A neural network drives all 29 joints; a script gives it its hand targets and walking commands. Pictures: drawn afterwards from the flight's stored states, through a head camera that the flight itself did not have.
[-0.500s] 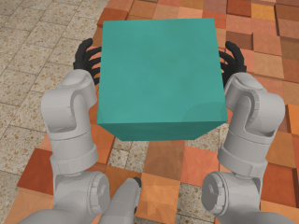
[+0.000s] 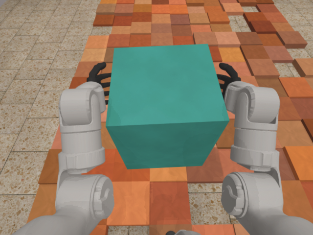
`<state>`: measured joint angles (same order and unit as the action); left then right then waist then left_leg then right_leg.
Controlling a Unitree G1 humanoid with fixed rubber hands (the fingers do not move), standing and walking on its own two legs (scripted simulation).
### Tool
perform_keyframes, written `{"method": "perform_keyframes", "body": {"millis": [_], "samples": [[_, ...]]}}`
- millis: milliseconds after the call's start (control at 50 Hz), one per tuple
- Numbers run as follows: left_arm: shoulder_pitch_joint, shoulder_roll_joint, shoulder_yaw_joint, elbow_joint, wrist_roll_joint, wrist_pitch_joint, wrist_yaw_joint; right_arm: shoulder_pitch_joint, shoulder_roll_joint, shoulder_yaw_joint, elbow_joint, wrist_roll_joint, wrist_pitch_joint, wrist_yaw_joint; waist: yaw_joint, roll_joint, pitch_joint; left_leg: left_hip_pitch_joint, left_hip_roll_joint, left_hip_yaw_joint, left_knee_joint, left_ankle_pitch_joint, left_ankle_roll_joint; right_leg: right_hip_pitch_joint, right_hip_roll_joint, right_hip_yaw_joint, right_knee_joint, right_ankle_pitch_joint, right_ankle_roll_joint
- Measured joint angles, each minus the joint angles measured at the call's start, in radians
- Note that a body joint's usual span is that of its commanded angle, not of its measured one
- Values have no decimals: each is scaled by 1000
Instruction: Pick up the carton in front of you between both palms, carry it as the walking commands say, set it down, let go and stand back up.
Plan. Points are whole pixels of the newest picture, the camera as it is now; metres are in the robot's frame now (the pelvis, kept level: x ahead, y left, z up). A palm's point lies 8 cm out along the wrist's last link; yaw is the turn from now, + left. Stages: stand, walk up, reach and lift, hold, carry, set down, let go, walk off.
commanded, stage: carry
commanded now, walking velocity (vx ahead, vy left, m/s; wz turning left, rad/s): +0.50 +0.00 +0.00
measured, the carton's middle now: (163, 113) +0.38 -0.02 +0.08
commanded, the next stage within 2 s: none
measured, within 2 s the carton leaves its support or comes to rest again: neither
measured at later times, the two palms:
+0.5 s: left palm (86, 47) +0.65 +0.22 +0.09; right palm (177, 50) +0.63 -0.08 +0.09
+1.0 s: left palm out of the picture +0.92 +0.22 +0.16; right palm out of the picture +0.95 -0.08 +0.15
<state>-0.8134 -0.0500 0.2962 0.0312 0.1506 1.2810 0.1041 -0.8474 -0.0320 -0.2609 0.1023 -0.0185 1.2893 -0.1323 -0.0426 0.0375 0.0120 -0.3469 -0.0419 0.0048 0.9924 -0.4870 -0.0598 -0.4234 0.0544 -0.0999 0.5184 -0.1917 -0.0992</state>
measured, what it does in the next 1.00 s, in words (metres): walks ahead: left foot, then right foot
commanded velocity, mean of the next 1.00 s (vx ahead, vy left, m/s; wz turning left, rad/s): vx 0.50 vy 0.00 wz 0.00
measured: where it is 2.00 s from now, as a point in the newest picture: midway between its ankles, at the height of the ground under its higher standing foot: (141, 96)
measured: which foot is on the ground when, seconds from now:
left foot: up 0.00-0.30, down 0.32-0.86, up 0.88-1.00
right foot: down 0.00-0.34, up 0.36-0.82, down 0.84-1.00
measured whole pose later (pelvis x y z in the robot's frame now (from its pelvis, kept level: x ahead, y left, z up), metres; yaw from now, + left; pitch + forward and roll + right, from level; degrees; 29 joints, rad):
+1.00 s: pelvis +0.57 +0.04 +0.01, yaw +3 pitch +5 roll +1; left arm -0.73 0.00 0.23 0.07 0.04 1.28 0.14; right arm -0.76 -0.02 -0.21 0.10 -0.05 1.31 -0.13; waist 0.05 0.00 -0.05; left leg -0.53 0.00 0.01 1.16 -0.41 0.04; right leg -0.41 0.01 -0.13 0.53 -0.21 -0.10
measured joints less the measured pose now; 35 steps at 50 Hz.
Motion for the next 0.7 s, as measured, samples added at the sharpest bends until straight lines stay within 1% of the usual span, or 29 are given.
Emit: {"method": "perform_keyframes", "body": {"millis": [20,40,100,160,200,260,300,320,340,360,380,400,420,440,480,520,580,640,700], "samples": [[15,4,-5,11,-8,3,1,8,5,2,10,-8,8,1,20,-8,0,-45,7,-8,48,23,20,23,-2,0,-13,-7,7],[31,8,-8,11,-20,8,4,15,12,4,11,-16,17,1,39,-16,3,-86,19,-12,59,51,32,48,-5,0,-33,-12,12],[63,18,-16,-18,-61,10,18,28,36,-2,-22,-41,30,1,94,-33,21,-197,53,-18,7,120,51,116,-16,1,-87,-32,12],[71,22,-18,-41,-95,-7,31,40,59,-20,-74,-61,26,3,140,-42,33,-295,74,-15,-37,173,63,171,-30,6,-104,-73,23],[71,24,-18,-32,-107,-26,34,56,74,-30,-96,-78,18,6,162,-44,29,-336,80,-9,-91,217,66,209,-39,11,-105,-111,35],[72,25,-27,16,-118,-53,35,90,89,-37,-100,-104,2,14,174,-47,3,-321,71,24,-289,279,69,275,-57,15,-101,-181,61],[74,30,-35,59,-117,-68,32,109,92,-37,-77,-117,-14,20,165,-49,-20,-263,50,70,-430,366,88,310,-74,16,-56,-246,81],[77,37,-39,81,-116,-75,28,115,94,-31,-55,-122,-24,22,154,-46,-32,-223,44,89,-480,441,102,312,-81,14,8,-282,89],[77,50,-44,105,-115,-86,21,123,100,-22,-32,-128,-44,23,134,-64,-33,-218,31,104,-449,467,116,285,-103,22,116,-292,91],[82,61,-46,130,-115,-99,13,134,106,-12,-9,-135,-64,23,115,-74,-28,-213,22,111,-406,420,127,233,-101,58,265,-287,94],[92,66,-49,149,-114,-107,7,150,110,-2,8,-140,-77,24,98,-74,-21,-199,20,112,-385,366,136,172,-86,90,418,-293,93],[106,65,-56,160,-110,-111,6,172,112,9,15,-140,-83,23,81,-68,-15,-178,20,110,-387,328,141,111,-73,103,541,-289,89],[121,59,-61,162,-105,-112,5,199,112,17,12,-135,-87,23,64,-61,-8,-153,19,107,-405,309,144,55,-67,104,620,-270,87],[136,51,-67,157,-98,-111,5,225,110,23,1,-127,-89,23,49,-55,0,-126,22,104,-432,314,129,4,-67,98,657,-244,87],[161,33,-79,131,-82,-112,5,267,103,30,-27,-105,-97,21,21,-44,17,-74,23,100,-485,310,137,-84,-75,87,650,-200,87],[183,15,-86,94,-67,-119,6,293,97,32,-54,-83,-114,19,-3,-38,29,-27,25,96,-527,300,148,-156,-82,81,600,-173,87],[222,-11,-87,38,-46,-138,7,315,93,33,-73,-58,-146,17,-30,-35,27,36,28,91,-570,275,150,-236,-90,72,513,-125,87],[261,-27,-87,-15,-32,-152,8,320,89,41,-76,-39,-170,16,-42,-36,7,100,28,84,-594,235,143,-275,-94,61,417,-64,83],[283,-26,-90,-63,-33,-149,12,309,79,59,-81,-25,-175,16,-41,-40,-19,166,25,77,-603,182,132,-269,-91,44,292,12,74]]}}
